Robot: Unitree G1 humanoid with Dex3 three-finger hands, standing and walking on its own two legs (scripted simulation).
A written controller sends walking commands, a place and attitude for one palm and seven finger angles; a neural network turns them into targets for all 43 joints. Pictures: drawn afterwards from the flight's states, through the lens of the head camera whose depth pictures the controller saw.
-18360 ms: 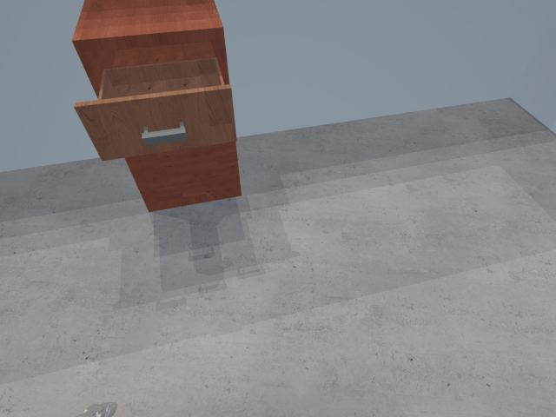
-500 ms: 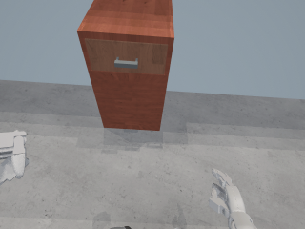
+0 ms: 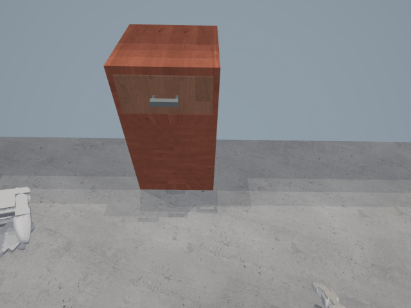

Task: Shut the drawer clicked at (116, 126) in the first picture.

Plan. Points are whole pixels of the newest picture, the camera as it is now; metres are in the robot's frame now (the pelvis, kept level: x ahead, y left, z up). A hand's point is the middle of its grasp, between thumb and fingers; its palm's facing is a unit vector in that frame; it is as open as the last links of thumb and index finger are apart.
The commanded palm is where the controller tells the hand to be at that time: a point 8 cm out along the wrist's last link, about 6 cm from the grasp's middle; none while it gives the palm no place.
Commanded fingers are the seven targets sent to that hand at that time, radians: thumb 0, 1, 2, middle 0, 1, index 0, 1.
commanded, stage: stop stepping back and stand still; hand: left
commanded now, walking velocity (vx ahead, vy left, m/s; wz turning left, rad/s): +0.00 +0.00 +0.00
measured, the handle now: (164, 99) +0.90 +0.18 -0.10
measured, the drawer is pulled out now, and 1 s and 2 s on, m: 0.00 0.00 0.00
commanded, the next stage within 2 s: let the arm hang, fingers relaxed in 0.18 s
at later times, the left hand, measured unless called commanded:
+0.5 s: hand out of the picture +0.14 +0.22 -0.12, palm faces +0.00 -0.96 -0.28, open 3.0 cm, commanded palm none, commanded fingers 0.00 0.90 0.90 -0.92 -1.08 -0.92 -1.08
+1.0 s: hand out of the picture -0.04 +0.22 -0.16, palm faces +0.02 -0.97 -0.24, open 6.6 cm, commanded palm none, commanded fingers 0.00 0.90 0.90 -0.20 -0.30 -0.20 -0.30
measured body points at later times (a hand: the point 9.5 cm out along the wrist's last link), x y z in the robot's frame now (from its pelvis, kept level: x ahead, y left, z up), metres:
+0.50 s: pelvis +0.00 +0.02 +0.00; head +0.02 +0.02 +0.45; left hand +0.14 +0.27 -0.10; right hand +0.15 -0.24 -0.11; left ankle +0.02 +0.12 -0.73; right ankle +0.00 -0.09 -0.73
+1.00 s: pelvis -0.01 +0.03 +0.01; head +0.00 +0.02 +0.46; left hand -0.04 +0.27 -0.14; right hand -0.02 -0.19 -0.15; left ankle +0.02 +0.12 -0.73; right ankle +0.00 -0.09 -0.73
